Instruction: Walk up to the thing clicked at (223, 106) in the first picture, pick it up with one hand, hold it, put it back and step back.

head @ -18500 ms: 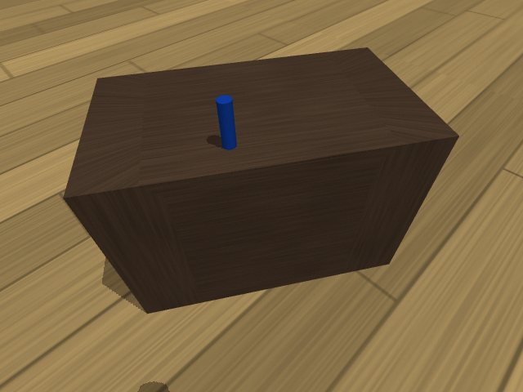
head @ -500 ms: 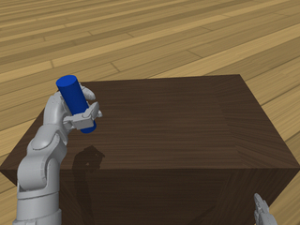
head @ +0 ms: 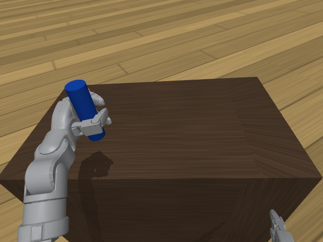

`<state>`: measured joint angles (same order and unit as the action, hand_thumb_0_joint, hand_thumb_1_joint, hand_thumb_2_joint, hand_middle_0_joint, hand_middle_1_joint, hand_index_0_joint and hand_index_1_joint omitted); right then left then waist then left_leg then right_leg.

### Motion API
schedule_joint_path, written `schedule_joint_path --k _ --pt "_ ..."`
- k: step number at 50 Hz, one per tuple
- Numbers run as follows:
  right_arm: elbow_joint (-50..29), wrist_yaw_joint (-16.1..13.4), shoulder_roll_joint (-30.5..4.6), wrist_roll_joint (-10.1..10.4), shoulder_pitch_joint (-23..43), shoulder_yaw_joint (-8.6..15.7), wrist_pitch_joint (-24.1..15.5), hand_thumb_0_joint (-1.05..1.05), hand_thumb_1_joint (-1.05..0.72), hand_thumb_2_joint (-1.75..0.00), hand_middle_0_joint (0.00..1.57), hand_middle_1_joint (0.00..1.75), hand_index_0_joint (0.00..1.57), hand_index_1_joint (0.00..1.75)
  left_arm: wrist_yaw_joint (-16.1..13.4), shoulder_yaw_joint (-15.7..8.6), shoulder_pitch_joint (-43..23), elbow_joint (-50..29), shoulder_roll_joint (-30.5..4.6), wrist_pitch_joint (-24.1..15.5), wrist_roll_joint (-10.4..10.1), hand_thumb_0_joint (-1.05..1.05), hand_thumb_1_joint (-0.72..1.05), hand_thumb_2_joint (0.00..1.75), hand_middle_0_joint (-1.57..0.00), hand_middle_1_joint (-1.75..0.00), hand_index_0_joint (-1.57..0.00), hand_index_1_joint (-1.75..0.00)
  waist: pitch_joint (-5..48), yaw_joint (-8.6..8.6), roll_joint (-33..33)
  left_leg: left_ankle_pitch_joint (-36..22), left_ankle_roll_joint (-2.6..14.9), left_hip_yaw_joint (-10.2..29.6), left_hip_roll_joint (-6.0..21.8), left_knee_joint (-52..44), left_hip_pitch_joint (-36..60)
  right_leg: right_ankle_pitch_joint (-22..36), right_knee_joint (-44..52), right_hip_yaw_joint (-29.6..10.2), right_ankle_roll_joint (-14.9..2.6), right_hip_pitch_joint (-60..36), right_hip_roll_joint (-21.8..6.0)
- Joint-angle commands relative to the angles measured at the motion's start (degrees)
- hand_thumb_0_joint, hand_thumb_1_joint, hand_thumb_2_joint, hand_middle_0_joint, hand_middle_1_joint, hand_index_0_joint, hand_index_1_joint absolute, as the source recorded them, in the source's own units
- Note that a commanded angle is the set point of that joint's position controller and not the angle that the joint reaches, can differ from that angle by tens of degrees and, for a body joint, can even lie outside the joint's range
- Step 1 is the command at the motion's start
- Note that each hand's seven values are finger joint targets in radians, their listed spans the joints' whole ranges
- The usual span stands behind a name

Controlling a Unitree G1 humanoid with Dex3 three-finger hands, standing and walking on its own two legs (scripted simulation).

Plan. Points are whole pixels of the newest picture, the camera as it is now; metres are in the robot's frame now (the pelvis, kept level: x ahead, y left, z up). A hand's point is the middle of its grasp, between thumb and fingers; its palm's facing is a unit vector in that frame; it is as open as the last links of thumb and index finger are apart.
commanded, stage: crouch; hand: left
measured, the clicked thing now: (87, 112) +0.34 +0.18 +0.22
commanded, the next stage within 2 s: lower in 0.88 s
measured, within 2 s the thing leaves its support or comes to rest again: neither
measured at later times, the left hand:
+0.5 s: hand (106, 123) +0.41 +0.18 +0.13, palm faces +0.09 -1.00 +0.00, open 5.0 cm
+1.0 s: hand (111, 124) +0.43 +0.18 +0.10, palm faces +0.08 -1.00 +0.01, open 5.0 cm
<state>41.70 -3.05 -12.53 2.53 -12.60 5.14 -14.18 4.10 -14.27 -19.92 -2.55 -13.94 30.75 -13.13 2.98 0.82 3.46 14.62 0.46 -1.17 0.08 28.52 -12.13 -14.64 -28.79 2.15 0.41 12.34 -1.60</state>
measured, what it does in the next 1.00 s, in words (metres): stands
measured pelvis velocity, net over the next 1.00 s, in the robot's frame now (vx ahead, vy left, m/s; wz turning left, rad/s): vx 0.01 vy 0.00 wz -0.03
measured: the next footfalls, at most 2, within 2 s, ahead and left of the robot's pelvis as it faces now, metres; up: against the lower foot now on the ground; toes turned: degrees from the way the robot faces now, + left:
none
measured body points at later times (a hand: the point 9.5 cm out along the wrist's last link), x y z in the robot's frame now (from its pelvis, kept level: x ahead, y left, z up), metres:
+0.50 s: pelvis +0.00 +0.00 +0.00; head +0.01 +0.00 +0.45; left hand +0.40 +0.23 +0.13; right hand +0.15 -0.27 -0.08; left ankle +0.01 +0.12 -0.74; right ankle +0.01 -0.12 -0.74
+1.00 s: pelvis +0.01 +0.00 -0.01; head +0.04 +0.01 +0.44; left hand +0.42 +0.23 +0.10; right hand +0.15 -0.26 -0.09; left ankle +0.01 +0.12 -0.74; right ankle +0.01 -0.12 -0.74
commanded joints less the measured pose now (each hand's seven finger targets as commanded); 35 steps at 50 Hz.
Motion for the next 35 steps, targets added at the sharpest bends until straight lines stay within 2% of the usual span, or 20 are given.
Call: schedule_joint_path --k 1,2,3,6,8,9,14,15,16,17,19,20,23,25,27,28,29,31,34,35 --pt "-7.41 -0.40 -6.36 -0.30 8.58 1.68 -4.53 0.00 0.59 -0.04 0.05 0.05 0.05 0.05 -0.51 -2.77 -25.34 -5.83 -10.14 -8.35 0.32 0.00 0.69 1.37 -1.41 -1.49 -1.43 -1.48 8.58 -0.91 -4.67 -5.71 0.85 0.51 -0.76 -3.65 3.46 6.35 5.16 0.43 -0.28 1.84 0.92" --pt "-8.45 -0.58 -7.95 -0.59 7.82 2.81 -4.92 0.00 0.59 -0.04 0.05 0.05 0.05 0.05 -0.69 -2.83 -27.71 -4.72 -10.60 -9.77 0.48 0.00 0.69 1.37 -1.40 -1.49 -1.42 -1.48 9.99 -1.99 -5.46 -5.76 0.94 0.54 -0.56 -3.39 3.99 6.68 5.21 0.27 -0.18 1.73 0.96" --pt "-8.03 -0.51 -7.46 -0.61 7.90 2.02 -5.11 0.00 0.60 -0.04 0.05 0.05 0.05 0.05 -0.82 -3.30 -27.00 -2.65 -10.75 -10.95 0.54 0.00 0.70 1.36 -1.40 -1.48 -1.42 -1.47 10.44 -1.32 -5.79 -5.67 0.96 0.63 -0.49 -3.20 3.51 6.55 4.91 0.39 -0.17 1.11 1.02" --pt "-7.72 -0.73 -7.65 -0.53 8.65 2.44 -5.73 0.00 0.59 -0.04 0.05 0.05 0.05 0.05 -1.21 -2.29 -29.47 -0.18 -11.12 -15.57 1.48 0.00 0.75 1.35 -1.38 -1.46 -1.40 -1.45 11.34 -1.88 -3.80 -6.12 0.62 0.75 -0.35 -3.03 3.71 7.20 3.93 0.21 -0.45 2.41 1.14" --pt "-9.15 -0.91 -8.29 -0.58 7.84 2.52 -5.95 0.00 0.59 -0.04 0.05 0.05 0.05 0.05 -1.44 -3.27 -30.75 1.59 -12.30 -18.58 1.26 0.00 0.74 1.35 -1.39 -1.47 -1.41 -1.46 15.55 -2.15 -3.47 -8.24 0.50 1.03 0.04 -2.26 5.51 9.09 3.40 0.31 -0.48 0.95 1.31" --pt "-8.45 -0.97 -7.72 -0.61 8.07 2.26 -5.89 0.00 0.59 -0.04 0.05 0.05 0.05 0.05 -1.54 -2.52 -30.33 2.63 -11.64 -20.06 1.52 0.00 0.75 1.35 -1.39 -1.47 -1.41 -1.45 14.23 -1.91 -3.47 -8.93 0.48 1.09 0.00 -2.12 4.68 9.69 3.16 0.43 -0.50 1.18 1.36" --pt "-8.62 -1.31 -8.36 -0.73 8.54 2.77 -4.88 0.00 0.58 -0.04 0.05 0.05 0.05 0.05 -1.54 -4.05 -31.64 8.80 -15.26 -26.76 2.42 0.00 0.72 1.36 -1.42 -1.49 -1.44 -1.48 16.54 -2.30 -1.69 -11.75 0.44 0.42 -0.11 -0.90 3.90 13.06 2.41 -0.41 -0.52 0.85 1.30" --pt "-8.40 -1.23 -6.93 -0.68 7.58 1.73 -4.53 0.00 0.58 -0.04 0.05 0.05 0.05 0.05 -1.10 -2.56 -31.85 9.67 -13.62 -27.86 2.28 0.00 0.72 1.36 -1.42 -1.49 -1.44 -1.48 16.36 -2.44 -1.43 -12.25 0.46 0.35 0.01 -0.72 3.71 13.49 2.42 -0.44 -0.58 0.63 1.32" --pt "-9.06 -1.26 -7.46 -0.71 8.70 2.02 -4.27 0.00 0.58 -0.04 0.05 0.05 0.05 0.05 -1.07 -3.18 -32.14 10.28 -13.57 -29.08 1.84 0.00 0.71 1.37 -1.42 -1.50 -1.44 -1.49 16.83 -2.15 -2.11 -12.68 0.42 0.46 0.08 -0.66 3.48 13.95 2.08 -0.30 -0.53 0.03 1.38" --pt "-7.48 -1.36 -8.69 -0.74 7.95 2.95 -3.74 0.00 0.57 -0.04 0.05 0.05 0.05 0.05 -1.05 -4.33 -30.82 13.80 -14.95 -29.82 1.83 0.00 0.71 1.37 -1.44 -1.51 -1.46 -1.50 16.39 -2.15 -2.05 -12.85 0.32 0.49 0.19 -0.79 2.65 14.01 1.96 -0.36 -0.67 0.19 1.40" --pt "-8.94 -1.16 -6.88 -0.58 8.43 1.47 -2.93 0.00 0.58 -0.04 0.05 0.05 0.05 0.05 -0.65 -2.07 -32.15 14.87 -13.37 -31.49 2.00 0.00 0.71 1.38 -1.45 -1.52 -1.47 -1.50 15.34 -2.51 -1.21 -12.52 0.39 0.21 0.27 -0.68 2.69 13.75 2.29 -0.38 -0.72 1.29 1.52" --pt "-8.60 -1.27 -8.26 -0.69 7.55 2.52 -2.67 0.00 0.57 -0.04 0.05 0.05 0.05 0.05 -0.67 -3.35 -32.42 15.32 -14.68 -32.29 1.77 0.00 0.70 1.38 -1.46 -1.53 -1.48 -1.51 16.00 -2.59 -1.58 -12.14 0.38 0.35 0.47 -0.87 2.95 13.39 2.24 -0.20 -0.73 1.10 1.69" --pt "-8.72 -1.26 -8.04 -0.58 8.31 1.99 -1.75 0.00 0.57 -0.04 0.05 0.05 0.05 0.05 0.04 -2.29 -33.22 18.76 -14.43 -34.40 1.70 0.00 0.67 1.35 -1.45 -1.51 -1.47 -1.49 16.59 -2.86 -1.63 -11.90 0.68 0.07 0.32 -0.51 2.32 13.52 2.19 -0.65 -0.57 1.10 1.34" --pt "-7.23 -1.65 -9.68 -0.53 8.10 3.45 -0.85 0.00 0.56 -0.04 0.05 0.05 0.05 0.05 0.15 -1.87 -32.66 20.91 -14.40 -35.16 1.63 0.00 0.67 1.35 -1.45 -1.50 -1.47 -1.49 16.76 -3.16 -1.71 -13.22 0.60 0.19 0.52 -0.16 3.01 14.74 1.50 -0.54 -0.71 2.20 1.49" --pt "-9.66 -1.51 -9.35 -0.50 8.74 2.94 -0.43 0.00 0.56 -0.04 0.05 0.05 0.05 0.05 0.42 -1.20 -35.90 20.39 -13.95 -36.65 1.52 0.00 0.66 1.34 -1.45 -1.50 -1.47 -1.48 18.42 -3.76 -2.90 -14.31 0.60 0.48 0.86 0.30 3.62 15.50 1.19 -0.31 -0.73 2.32 1.73" --pt "-10.57 -1.52 -8.89 -0.57 8.21 2.08 -0.22 0.00 0.56 -0.04 0.05 0.05 0.05 0.05 0.23 -3.02 -35.26 21.17 -15.56 -37.15 1.39 0.00 0.64 1.34 -1.43 -1.49 -1.45 -1.47 20.79 -3.22 -2.42 -15.97 0.50 0.38 0.84 0.62 4.17 16.75 0.89 -0.41 -0.78 1.17 1.60" --pt "-8.30 -1.53 -8.53 -0.33 7.34 2.56 0.53 0.00 0.56 -0.04 0.05 0.05 0.05 0.05 0.24 -1.33 -35.84 22.09 -14.70 -37.45 1.67 0.00 0.64 1.34 -1.44 -1.49 -1.46 -1.48 19.08 -3.56 -2.06 -15.80 0.54 0.55 0.92 0.57 3.68 16.69 0.87 -0.21 -0.82 2.44 1.82" --pt "-10.95 -1.68 -10.57 -0.31 8.03 3.48 0.95 0.00 0.56 -0.04 0.05 0.05 0.05 0.05 0.34 -2.39 -35.25 24.15 -15.48 -38.36 1.43 0.00 0.66 1.35 -1.44 -1.50 -1.46 -1.49 18.47 -3.86 -3.11 -14.68 0.42 0.72 1.05 0.34 3.53 15.29 1.00 -0.24 -0.91 3.37 1.91" --pt "-10.20 -1.40 -7.47 -0.35 6.38 1.52 2.03 0.00 0.56 -0.05 0.05 0.05 0.05 0.05 0.36 -1.45 -36.51 25.56 -14.90 -39.67 1.88 0.00 0.65 1.34 -1.43 -1.48 -1.45 -1.47 17.69 -3.63 -1.49 -13.56 0.33 0.63 0.99 0.35 2.85 14.18 1.10 -0.19 -0.98 4.45 1.86" --pt "-10.95 -1.49 -8.35 -0.36 6.48 2.30 2.19 0.00 0.56 -0.05 0.05 0.05 0.05 0.05 0.39 -2.10 -36.16 26.36 -15.08 -40.15 1.50 0.00 0.67 1.34 -1.44 -1.49 -1.46 -1.48 18.32 -4.09 -2.79 -12.83 0.59 0.48 0.83 0.78 2.25 14.06 1.01 -0.41 -0.77 3.85 1.69"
